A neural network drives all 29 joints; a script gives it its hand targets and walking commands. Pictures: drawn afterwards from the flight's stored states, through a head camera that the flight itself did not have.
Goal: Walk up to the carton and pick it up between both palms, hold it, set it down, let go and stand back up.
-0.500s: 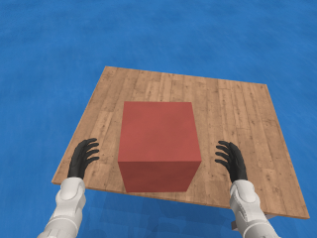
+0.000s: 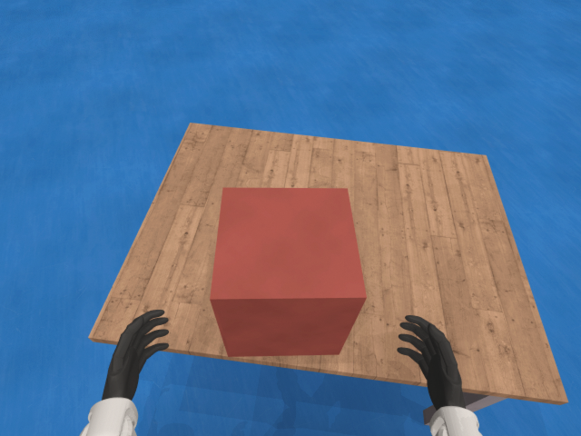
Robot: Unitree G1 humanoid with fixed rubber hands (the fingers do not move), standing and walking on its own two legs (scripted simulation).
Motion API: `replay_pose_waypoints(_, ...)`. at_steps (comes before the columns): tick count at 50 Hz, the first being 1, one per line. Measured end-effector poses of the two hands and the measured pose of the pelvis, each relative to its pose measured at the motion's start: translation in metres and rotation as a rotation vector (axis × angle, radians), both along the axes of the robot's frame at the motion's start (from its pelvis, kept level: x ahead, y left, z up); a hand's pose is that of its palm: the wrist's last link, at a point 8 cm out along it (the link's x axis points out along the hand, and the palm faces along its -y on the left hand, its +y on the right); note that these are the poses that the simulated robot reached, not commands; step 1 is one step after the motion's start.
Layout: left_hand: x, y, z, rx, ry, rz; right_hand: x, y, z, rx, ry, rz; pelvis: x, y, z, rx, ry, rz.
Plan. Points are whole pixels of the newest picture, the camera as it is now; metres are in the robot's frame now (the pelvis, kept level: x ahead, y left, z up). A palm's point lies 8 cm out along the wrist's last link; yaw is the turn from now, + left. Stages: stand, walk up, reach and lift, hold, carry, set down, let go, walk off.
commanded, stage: set down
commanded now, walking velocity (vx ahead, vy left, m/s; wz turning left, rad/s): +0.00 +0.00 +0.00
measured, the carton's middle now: (284, 276) +0.39 +0.04 -0.10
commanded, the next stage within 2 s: let go in 1.18 s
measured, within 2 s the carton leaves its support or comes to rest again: neither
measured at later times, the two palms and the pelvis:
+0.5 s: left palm (125, 398) +0.17 +0.24 -0.06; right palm (442, 403) +0.19 -0.18 -0.05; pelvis +0.02 +0.00 +0.00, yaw +1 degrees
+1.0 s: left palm (127, 401) +0.17 +0.24 -0.07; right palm (451, 411) +0.19 -0.20 -0.07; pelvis +0.04 +0.00 +0.00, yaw +1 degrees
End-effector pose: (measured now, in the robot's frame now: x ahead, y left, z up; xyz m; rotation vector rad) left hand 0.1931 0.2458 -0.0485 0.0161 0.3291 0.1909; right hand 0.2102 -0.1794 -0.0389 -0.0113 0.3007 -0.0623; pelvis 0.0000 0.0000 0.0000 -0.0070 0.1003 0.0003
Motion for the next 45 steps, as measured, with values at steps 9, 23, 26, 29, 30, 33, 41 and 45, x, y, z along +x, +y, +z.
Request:
replay_pose_waypoints(9, -0.021, -0.001, -0.009, -0.004, 0.044, 0.008, -0.025, -0.005, -0.009, -0.017, 0.037, 0.006, 0.0, -0.003, -0.003, 0.009, -0.031, -0.003)
replay_pose_waypoints(23, -0.017, -0.003, -0.013, 0.014, 0.16, -0.016, -0.018, -0.004, -0.015, -0.039, 0.116, 0.009, 0.017, -0.005, -0.001, 0.01, -0.073, 0.013)
replay_pose_waypoints(26, -0.023, -0.002, -0.015, 0.016, 0.196, -0.018, -0.018, -0.002, -0.016, -0.042, 0.135, 0.01, 0.023, -0.004, 0.0, 0.01, -0.083, 0.017)
replay_pose_waypoints(29, -0.03, -0.002, -0.017, 0.02, 0.231, -0.018, -0.019, -0.002, -0.018, -0.049, 0.159, 0.011, 0.027, -0.004, 0.001, 0.009, -0.091, 0.019)
replay_pose_waypoints(30, -0.032, -0.002, -0.018, 0.021, 0.242, -0.019, -0.02, -0.003, -0.019, -0.052, 0.167, 0.011, 0.029, -0.004, 0.001, 0.009, -0.093, 0.02)
replay_pose_waypoints(33, -0.038, -0.002, -0.019, 0.026, 0.275, -0.02, -0.023, -0.005, -0.021, -0.063, 0.196, 0.013, 0.032, -0.003, 0.002, 0.01, -0.097, 0.022)
replay_pose_waypoints(41, -0.033, -0.005, -0.022, 0.043, 0.346, -0.039, -0.028, -0.015, -0.028, -0.094, 0.273, 0.011, 0.035, -0.004, 0.003, 0.011, -0.093, 0.023)
replay_pose_waypoints(45, -0.026, -0.005, -0.022, 0.053, 0.376, -0.048, -0.027, -0.019, -0.03, -0.104, 0.301, 0.01, 0.035, -0.004, 0.003, 0.011, -0.089, 0.022)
